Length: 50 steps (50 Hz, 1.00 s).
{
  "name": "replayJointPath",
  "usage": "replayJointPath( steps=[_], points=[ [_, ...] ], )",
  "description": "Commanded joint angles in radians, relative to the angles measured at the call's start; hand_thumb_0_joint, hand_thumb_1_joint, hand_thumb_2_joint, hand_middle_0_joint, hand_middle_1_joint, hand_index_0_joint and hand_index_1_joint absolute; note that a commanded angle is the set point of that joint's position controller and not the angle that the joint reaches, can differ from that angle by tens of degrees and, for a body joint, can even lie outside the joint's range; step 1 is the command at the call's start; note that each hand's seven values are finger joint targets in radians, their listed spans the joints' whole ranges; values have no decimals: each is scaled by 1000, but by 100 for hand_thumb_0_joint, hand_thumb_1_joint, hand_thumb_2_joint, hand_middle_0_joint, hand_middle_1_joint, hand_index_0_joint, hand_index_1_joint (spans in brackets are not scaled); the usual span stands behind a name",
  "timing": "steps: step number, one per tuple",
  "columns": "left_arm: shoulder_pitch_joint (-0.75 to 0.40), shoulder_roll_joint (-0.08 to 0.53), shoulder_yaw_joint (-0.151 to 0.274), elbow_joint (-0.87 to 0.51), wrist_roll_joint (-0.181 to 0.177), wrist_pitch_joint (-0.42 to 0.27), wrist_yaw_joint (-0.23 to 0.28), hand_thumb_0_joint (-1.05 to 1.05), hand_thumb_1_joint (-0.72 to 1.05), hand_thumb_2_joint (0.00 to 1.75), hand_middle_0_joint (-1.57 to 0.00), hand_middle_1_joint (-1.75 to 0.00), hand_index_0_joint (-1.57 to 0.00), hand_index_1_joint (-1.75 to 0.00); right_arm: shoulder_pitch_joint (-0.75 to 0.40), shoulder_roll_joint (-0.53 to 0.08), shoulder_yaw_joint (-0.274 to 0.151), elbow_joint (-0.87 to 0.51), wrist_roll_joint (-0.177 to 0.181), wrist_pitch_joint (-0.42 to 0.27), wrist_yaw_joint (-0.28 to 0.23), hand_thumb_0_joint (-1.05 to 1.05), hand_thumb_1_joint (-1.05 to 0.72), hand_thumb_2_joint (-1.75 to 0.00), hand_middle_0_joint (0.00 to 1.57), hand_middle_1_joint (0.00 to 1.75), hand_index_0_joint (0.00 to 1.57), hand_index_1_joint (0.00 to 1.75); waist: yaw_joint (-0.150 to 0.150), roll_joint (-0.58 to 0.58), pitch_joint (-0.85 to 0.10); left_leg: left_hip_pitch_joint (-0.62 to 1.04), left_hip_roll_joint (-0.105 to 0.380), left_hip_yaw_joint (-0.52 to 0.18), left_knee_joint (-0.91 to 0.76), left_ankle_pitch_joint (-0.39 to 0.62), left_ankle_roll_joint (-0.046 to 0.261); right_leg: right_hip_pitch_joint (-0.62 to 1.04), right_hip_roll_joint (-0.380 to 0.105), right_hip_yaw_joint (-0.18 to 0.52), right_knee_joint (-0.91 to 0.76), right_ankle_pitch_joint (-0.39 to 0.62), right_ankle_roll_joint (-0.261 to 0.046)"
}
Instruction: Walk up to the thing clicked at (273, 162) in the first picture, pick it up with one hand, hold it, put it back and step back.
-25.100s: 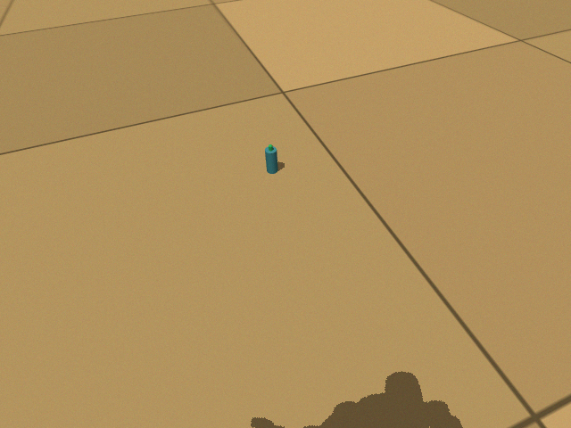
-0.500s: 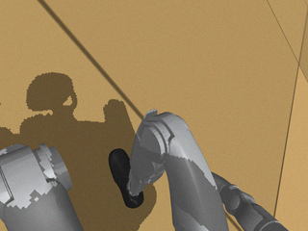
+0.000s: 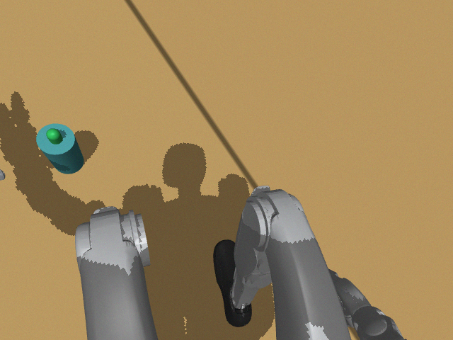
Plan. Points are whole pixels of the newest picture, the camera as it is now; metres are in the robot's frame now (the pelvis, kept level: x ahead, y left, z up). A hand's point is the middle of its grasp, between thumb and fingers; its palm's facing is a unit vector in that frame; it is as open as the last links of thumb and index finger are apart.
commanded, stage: home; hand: left
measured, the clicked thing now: (61, 148) +0.47 +0.28 -0.25
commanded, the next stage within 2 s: none
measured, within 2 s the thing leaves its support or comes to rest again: neither
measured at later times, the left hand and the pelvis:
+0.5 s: hand out of the picture +0.30 +0.32 +0.09, palm faces +0.26 -0.84 -0.47, open 17.2 cm; pelvis +0.03 -0.01 +0.19, yaw +8 degrees
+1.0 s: hand out of the picture +0.25 +0.23 +0.29, palm faces +0.28 -0.90 -0.34, open 17.4 cm; pelvis +0.09 -0.01 +0.37, yaw +11 degrees
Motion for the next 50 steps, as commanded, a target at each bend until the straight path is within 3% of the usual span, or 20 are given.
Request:
replayJointPath(
  steps=[1, 4, 7, 10, 14, 18, 20, 23, 27, 28, 31, 35, 37, 38, 42, 43, 50],
  points=[
    [-172, 341, 81, -275, -1, 54, 53, 0, -48, 9, -6, -6, -6, -6, 157, -283, -173, -16, 36, 20, -31, 0, -90, -90, 20, 30, 20, 30, 64, 567, -705, 590, 11, 53, -454, 145, -50, 206, 41, 5, -172, 87, -71],
    [-36, 167, -1, -209, -1, 145, 63, 0, -47, 10, -6, -7, -6, -7, 168, -257, -209, -27, 62, 21, -38, 0, -90, -90, 20, 30, 20, 30, 59, 427, -666, 515, -1, 71, -487, 86, -31, 220, 34, 17, -235, 42, -69],
    [-12, 119, -38, -366, -1, 219, 82, 0, -47, 10, -6, -7, -6, -7, 197, -246, -263, -40, 88, 22, -47, 0, -90, -90, 20, 30, 20, 30, 82, 357, -767, 589, -7, 86, -537, 107, -25, 266, 28, 44, -311, 45, -68],
    [55, 21, -114, -518, -13, 291, 107, 0, -52, 7, -5, -6, -6, -6, 216, -230, -297, -62, 114, 15, -54, 0, -90, -90, 20, 30, 20, 30, 72, 285, -838, 652, -14, 98, -605, 90, -15, 389, 24, 65, -416, 48, -59],
    [222, 57, -84, -746, -25, 375, 166, 0, -52, 7, -5, -6, -5, -6, 191, -206, -314, -117, 149, 3, -87, 0, -90, -90, 20, 30, 20, 30, 136, 253, -867, 753, -11, 95, -748, 34, -12, 531, 17, 96, -540, 2, -54],
    [310, 38, -77, -837, -31, 434, 222, 0, -52, 7, -5, -6, -6, -6, 155, -169, -305, -132, 167, -26, -129, 0, -90, -90, 20, 30, 20, 30, 151, 249, -774, 830, -8, 96, -885, -48, -10, 635, 14, 128, -660, -66, -51],
    [369, 13, -77, -845, -33, 453, 247, 0, -52, 7, -6, -6, -6, -6, 150, -143, -301, -137, 168, -41, -149, 0, -90, -90, 20, 30, 20, 30, 154, 244, -774, 879, -15, 116, -922, 12, -10, 728, 12, 143, -717, -32, -51],
    [451, -119, -154, -803, -42, 482, 268, 0, -54, 6, -5, -5, -5, -5, 150, -109, -293, -126, 163, -67, -174, 0, -90, -90, 20, 30, 20, 30, 141, 243, -728, 968, -18, 145, -962, 134, -11, 808, 13, 152, -790, 71, -56],
    [535, -238, -235, -760, -53, 519, 287, 0, -59, 3, -5, -5, -5, -4, 173, -94, -291, -114, 157, -105, -194, 0, -90, -90, 20, 30, 20, 30, 131, 248, -651, 1090, -18, 165, -1043, 266, -16, 915, 12, 151, -903, 184, -59],
    [536, -243, -236, -769, -57, 527, 291, 0, -57, 4, -5, -5, -5, -5, 183, -94, -291, -116, 157, -112, -196, 0, -90, -90, 20, 30, 20, 30, 130, 229, -654, 1115, -17, 164, -1063, 291, -15, 961, 10, 149, -928, 208, -57],
    [605, -314, -296, -755, -65, 559, 296, 0, -59, 3, -5, -5, -5, -5, 197, -85, -287, -111, 151, -132, -199, 0, -90, -90, 20, 30, 20, 30, 126, 203, -614, 1200, -16, 161, -1132, 374, -18, 1058, 9, 147, -1004, 286, -53],
    [691, -337, -318, -826, -74, 602, 315, 0, -56, 5, -5, -5, -5, -5, 205, -79, -289, -126, 150, -153, -208, 0, -90, -90, 20, 30, 20, 30, 143, 183, -601, 1325, -18, 163, -1246, 420, -24, 1216, 7, 146, -1113, 333, -51],
    [732, -353, -331, -871, -80, 626, 325, 0, -54, 6, -5, -5, -5, -5, 204, -75, -287, -145, 155, -162, -217, 0, -90, -90, 20, 30, 20, 30, 150, 174, -590, 1378, -20, 167, -1295, 431, -25, 1290, 5, 150, -1164, 350, -46],
    [737, -364, -346, -878, -81, 637, 331, 0, -55, 5, -5, -5, -5, -5, 193, -72, -284, -153, 158, -167, -222, 0, -90, -90, 20, 30, 20, 30, 137, 164, -556, 1378, -21, 170, -1318, 418, -23, 1316, 4, 150, -1190, 344, -44],
    [822, -402, -374, -966, -88, 677, 347, 0, -54, 6, -5, -6, -5, -5, 189, -56, -274, -172, 159, -183, -243, 0, -90, -90, 20, 30, 20, 30, 153, 184, -477, 1477, -27, 180, -1425, 408, -29, 1401, 5, 147, -1289, 329, -41],
    [866, -431, -400, -980, -89, 688, 348, 0, -54, 6, -5, -5, -5, -5, 191, -54, -272, -178, 157, -188, -247, 0, -90, -90, 20, 30, 20, 30, 149, 183, -442, 1492, -27, 179, -1455, 399, -31, 1415, 7, 142, -1311, 318, -42],
    [1045, -511, -481, -1187, -103, 744, 351, 0, -57, 5, -5, -5, -5, -5, 194, -30, -264, -226, 154, -221, -273, 0, -90, -90, 20, 30, 20, 30, 156, 182, -341, 1606, -29, 183, -1584, 388, -31, 1520, 18, 123, -1431, 304, -41]
  ],
)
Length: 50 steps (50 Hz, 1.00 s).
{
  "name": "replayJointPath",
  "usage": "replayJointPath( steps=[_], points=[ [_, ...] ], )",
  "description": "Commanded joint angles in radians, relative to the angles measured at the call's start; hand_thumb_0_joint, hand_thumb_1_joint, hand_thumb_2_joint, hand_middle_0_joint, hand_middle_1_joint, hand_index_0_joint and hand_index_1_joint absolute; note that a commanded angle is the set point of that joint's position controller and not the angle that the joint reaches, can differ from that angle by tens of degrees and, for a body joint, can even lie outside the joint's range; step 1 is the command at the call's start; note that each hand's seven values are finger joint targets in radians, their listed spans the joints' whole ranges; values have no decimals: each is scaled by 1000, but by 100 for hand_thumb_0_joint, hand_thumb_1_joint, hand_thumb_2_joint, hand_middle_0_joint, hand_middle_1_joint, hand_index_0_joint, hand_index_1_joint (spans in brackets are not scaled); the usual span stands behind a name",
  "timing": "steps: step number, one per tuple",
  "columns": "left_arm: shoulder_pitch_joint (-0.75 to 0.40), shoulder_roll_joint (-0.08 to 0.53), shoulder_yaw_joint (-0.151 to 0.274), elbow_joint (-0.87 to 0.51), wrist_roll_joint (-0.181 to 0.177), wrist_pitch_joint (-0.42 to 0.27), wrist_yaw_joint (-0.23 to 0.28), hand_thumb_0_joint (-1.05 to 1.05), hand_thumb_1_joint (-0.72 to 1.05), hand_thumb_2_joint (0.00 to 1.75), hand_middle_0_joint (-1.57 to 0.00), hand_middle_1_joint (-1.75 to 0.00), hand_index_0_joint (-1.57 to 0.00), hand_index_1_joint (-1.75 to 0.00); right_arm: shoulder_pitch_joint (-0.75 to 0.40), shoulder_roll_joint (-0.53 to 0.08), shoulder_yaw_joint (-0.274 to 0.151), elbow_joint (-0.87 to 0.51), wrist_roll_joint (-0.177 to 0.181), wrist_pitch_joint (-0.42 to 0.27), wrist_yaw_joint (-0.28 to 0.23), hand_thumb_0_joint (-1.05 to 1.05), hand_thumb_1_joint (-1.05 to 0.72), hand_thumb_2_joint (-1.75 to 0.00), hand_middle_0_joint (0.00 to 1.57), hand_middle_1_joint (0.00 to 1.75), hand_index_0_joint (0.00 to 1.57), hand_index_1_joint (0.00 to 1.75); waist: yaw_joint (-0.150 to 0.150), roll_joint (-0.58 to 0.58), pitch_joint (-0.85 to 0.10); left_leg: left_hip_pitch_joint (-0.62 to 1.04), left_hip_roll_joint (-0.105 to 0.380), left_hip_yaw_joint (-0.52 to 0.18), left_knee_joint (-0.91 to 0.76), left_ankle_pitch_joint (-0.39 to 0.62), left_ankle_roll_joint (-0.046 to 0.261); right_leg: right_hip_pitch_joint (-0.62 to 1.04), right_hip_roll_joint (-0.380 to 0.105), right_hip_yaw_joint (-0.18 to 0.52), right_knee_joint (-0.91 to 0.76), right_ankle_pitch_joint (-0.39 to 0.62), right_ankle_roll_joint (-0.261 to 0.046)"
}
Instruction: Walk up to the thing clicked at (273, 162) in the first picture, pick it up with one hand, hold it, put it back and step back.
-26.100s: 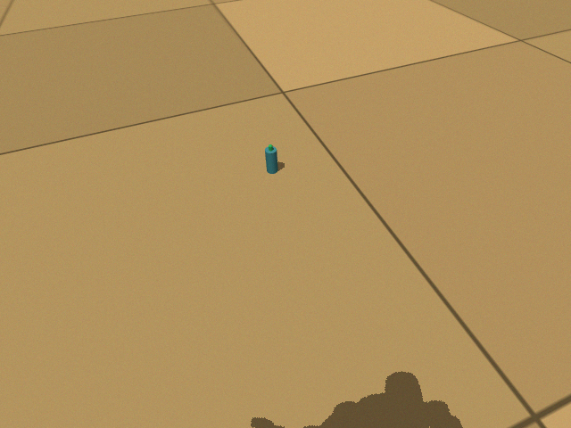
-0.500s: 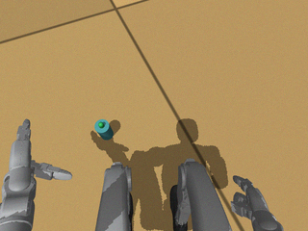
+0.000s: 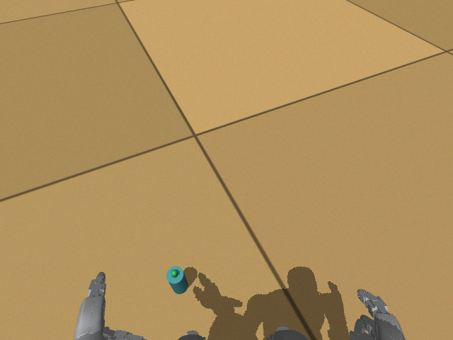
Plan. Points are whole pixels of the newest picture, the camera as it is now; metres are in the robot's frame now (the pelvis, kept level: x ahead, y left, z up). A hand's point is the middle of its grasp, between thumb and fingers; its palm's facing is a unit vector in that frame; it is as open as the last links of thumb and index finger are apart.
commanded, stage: home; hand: left
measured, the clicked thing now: (177, 279) +0.43 +0.21 -0.61
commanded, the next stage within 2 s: stand in 1.82 s
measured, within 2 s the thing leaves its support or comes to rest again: neither
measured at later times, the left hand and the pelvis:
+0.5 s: hand (128, 334) +0.17 +0.18 -0.03, palm faces +0.12 -0.95 -0.29, open 17.5 cm; pelvis +0.01 +0.00 +0.02, yaw +1 degrees
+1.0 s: hand (128, 338) +0.16 +0.18 -0.03, palm faces +0.11 -0.95 -0.28, open 17.4 cm; pelvis +0.00 +0.00 +0.02, yaw +1 degrees
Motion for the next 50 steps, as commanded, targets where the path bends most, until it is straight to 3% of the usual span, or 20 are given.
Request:
replayJointPath(
  steps=[1, 5, 10, 13, 15, 17, 18, 19, 21, 23, 26, 28, 31, 35, 36, 40, 44, 46, 47, 50],
  points=[
    [65, 80, 10, -293, 3, -11, 12, 0, -55, 6, -5, -5, -5, -5, -55, -115, -48, -167, -9, -75, -28, 0, -90, -90, 20, 30, 20, 30, 10, 24, -115, 195, -31, 10, -239, 207, 19, 192, 21, 2, -211, 177, -9],
    [100, 81, 8, -341, 6, -3, 2, 0, -57, 4, -5, -5, -5, -5, -63, -113, -47, -187, -14, -96, -33, 0, -90, -90, 20, 30, 20, 30, 10, -39, -30, 193, -35, 12, -275, 168, 26, 202, 23, -3, -260, 140, -1],
    [125, 66, 9, -362, 7, -11, -15, 0, -56, 5, -5, -5, -5, -5, -67, -113, -46, -200, -20, -120, -32, 0, -90, -90, 20, 30, 20, 30, 11, -27, 8, 205, -34, 15, -304, 144, 23, 210, 21, 0, -278, 113, -1],
    [93, 88, 28, -382, 13, -21, -22, 0, -56, 5, -5, -5, -5, -5, -55, -113, -48, -190, -28, -132, -33, 0, -90, -90, 20, 30, 20, 30, 10, -28, -22, 227, -40, 26, -286, 180, 25, 229, 15, 13, -286, 153, 4],
    [107, 60, 8, -348, 12, -20, -28, 0, -56, 5, -5, -5, -5, -5, -58, -110, -43, -188, -30, -139, -28, 0, -90, -90, 20, 30, 20, 30, 9, -16, -22, 235, -41, 24, -289, 187, 22, 238, 14, 14, -278, 160, 0],
    [92, 87, 32, -393, 13, -27, -24, 0, -56, 5, -5, -5, -5, -5, -52, -110, -45, -181, -33, -143, -31, 0, -90, -90, 20, 30, 20, 30, 19, 14, -76, 261, -42, 23, -284, 230, 18, 270, 14, 15, -270, 199, -1],
    [133, 55, 6, -332, 15, -22, -28, 0, -57, 4, -5, -5, -5, -5, -56, -109, -42, -181, -33, -145, -30, 0, -90, -90, 20, 30, 20, 30, 15, -3, -64, 264, -42, 21, -288, 234, 17, 268, 16, 14, -269, 200, -2],
    [66, 94, 22, -445, 12, -30, -26, 0, -57, 4, -5, -5, -5, -5, -53, -114, -46, -181, -33, -146, -30, 0, -90, -90, 20, 30, 20, 30, 23, 42, -89, 278, -45, 26, -286, 242, 16, 274, 11, 18, -274, 211, -3],
    [104, 74, 11, -403, 13, -25, -25, 0, -57, 4, -5, -5, -5, -5, -45, -112, -46, -170, -35, -148, -33, 0, -90, -90, 20, 30, 20, 30, 19, 30, -103, 295, -41, 22, -277, 303, 13, 291, 16, 14, -266, 267, -3],
    [152, 44, 2, -315, 12, -15, -27, 0, -56, 5, -5, -5, -5, -5, -63, -106, -38, -168, -33, -150, -30, 0, -90, -90, 20, 30, 20, 30, 16, -11, -51, 270, -40, 18, -283, 276, 16, 282, 16, 11, -273, 244, -1],
    [85, 91, 29, -394, 14, -27, -25, 0, -55, 5, -5, -5, -5, -5, -60, -116, -44, -163, -33, -148, -29, 0, -90, -90, 20, 30, 20, 30, 27, 11, -68, 279, -41, 17, -290, 285, 14, 290, 15, 8, -276, 246, -4],
    [114, 86, 29, -375, 13, -26, -28, 0, -57, 4, -5, -5, -5, -5, -52, -116, -46, -165, -33, -147, -28, 0, -90, -90, 20, 30, 20, 30, 28, -1, -65, 277, -42, 22, -283, 303, 15, 292, 16, 9, -277, 267, -1],
    [142, 64, 16, -324, 11, -25, -33, 0, -55, 6, -5, -5, -5, -5, -63, -108, -41, -165, -33, -148, -26, 0, -90, -90, 20, 30, 20, 30, 25, -11, -20, 255, -42, 20, -296, 254, 17, 275, 16, 6, -291, 219, -2],
    [152, 52, 15, -307, 10, -28, -38, 0, -55, 6, -5, -5, -5, -5, -66, -112, -46, -168, -32, -151, -22, 0, -90, -90, 20, 30, 20, 30, 26, -22, -31, 255, -42, 22, -297, 245, 19, 279, 15, 8, -289, 212, -1],
    [122, 74, 22, -363, 12, -32, -37, 0, -53, 7, -5, -6, -5, -6, -60, -112, -47, -166, -32, -151, -21, 0, -90, -90, 20, 30, 20, 30, 30, 8, -49, 263, -43, 21, -298, 261, 16, 287, 15, 8, -285, 229, -3],
    [115, 77, 26, -352, 13, -34, -36, 0, -56, 5, -5, -5, -5, -5, -56, -110, -46, -159, -33, -154, -24, 0, -90, -90, 20, 30, 20, 30, 22, 2, -55, 272, -40, 22, -295, 264, 17, 288, 16, 9, -283, 230, -3],
    [105, 52, 8, -324, 13, -33, -39, 0, -56, 5, -5, -5, -5, -5, -69, -109, -42, -164, -32, -162, -26, 0, -90, -90, 20, 30, 20, 30, 17, -13, -9, 254, -40, 22, -316, 166, 21, 252, 15, 11, -303, 142, -2],
    [63, 94, 42, -403, 13, -42, -34, 0, -56, 5, -5, -5, -5, -5, -65, -119, -51, -164, -33, -167, -28, 0, -90, -90, 20, 30, 20, 30, 28, 11, -38, 264, -40, 22, -318, 170, 19, 265, 14, 10, -303, 144, -3],
    [92, 76, 20, -364, 15, -38, -38, 0, -53, 7, -5, -6, -5, -6, -64, -115, -48, -157, -34, -167, -28, 0, -90, -90, 20, 30, 20, 30, 24, 10, -22, 261, -42, 21, -318, 166, 19, 259, 15, 7, -303, 139, -2],
    [154, 48, 11, -308, 13, -33, -41, 0, -58, 4, -5, -5, -5, -5, -63, -103, -39, -158, -34, -169, -24, 0, -90, -90, 20, 30, 20, 30, 30, -13, -10, 244, -42, 20, -317, 163, 20, 259, 16, 7, -301, 136, -4]
  ],
)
